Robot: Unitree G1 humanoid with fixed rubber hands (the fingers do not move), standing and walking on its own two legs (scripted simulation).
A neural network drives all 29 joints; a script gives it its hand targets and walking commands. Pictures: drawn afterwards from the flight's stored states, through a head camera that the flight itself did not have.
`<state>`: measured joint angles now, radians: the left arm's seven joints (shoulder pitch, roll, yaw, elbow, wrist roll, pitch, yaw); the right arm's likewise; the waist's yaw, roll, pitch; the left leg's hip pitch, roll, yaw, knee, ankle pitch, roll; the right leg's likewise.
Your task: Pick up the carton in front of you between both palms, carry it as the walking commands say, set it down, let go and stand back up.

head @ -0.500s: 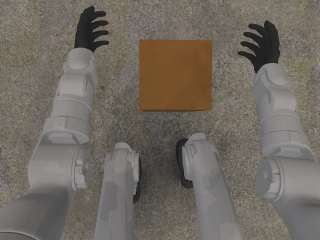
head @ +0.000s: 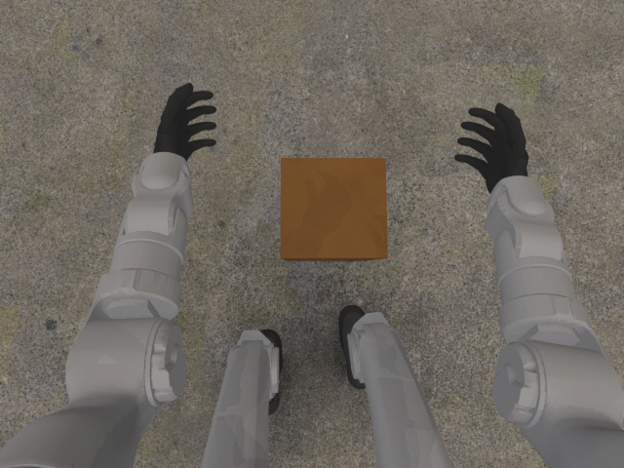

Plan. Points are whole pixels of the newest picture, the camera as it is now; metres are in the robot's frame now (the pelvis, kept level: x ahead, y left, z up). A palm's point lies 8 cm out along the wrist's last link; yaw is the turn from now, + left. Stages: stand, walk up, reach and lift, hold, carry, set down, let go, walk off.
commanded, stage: let go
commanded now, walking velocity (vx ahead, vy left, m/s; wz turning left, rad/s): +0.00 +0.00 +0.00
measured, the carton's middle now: (329, 216) +0.45 -0.07 -0.51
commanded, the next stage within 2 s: stand in 1.22 s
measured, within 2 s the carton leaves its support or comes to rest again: neither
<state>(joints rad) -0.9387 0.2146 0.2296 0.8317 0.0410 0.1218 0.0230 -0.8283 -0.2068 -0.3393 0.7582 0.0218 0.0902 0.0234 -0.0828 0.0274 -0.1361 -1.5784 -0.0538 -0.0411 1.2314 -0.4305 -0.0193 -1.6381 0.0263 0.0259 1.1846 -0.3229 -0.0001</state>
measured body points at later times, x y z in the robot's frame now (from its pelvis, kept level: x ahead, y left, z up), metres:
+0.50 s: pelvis +0.07 -0.01 +0.11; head +0.22 -0.01 +0.54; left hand +0.36 +0.19 +0.01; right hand +0.31 -0.26 +0.02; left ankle +0.05 +0.12 -0.60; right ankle +0.09 -0.11 -0.60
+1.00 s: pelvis +0.08 +0.02 +0.14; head +0.10 +0.02 +0.59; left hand +0.26 +0.25 +0.07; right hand +0.26 -0.22 +0.07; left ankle +0.05 +0.12 -0.60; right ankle +0.09 -0.11 -0.60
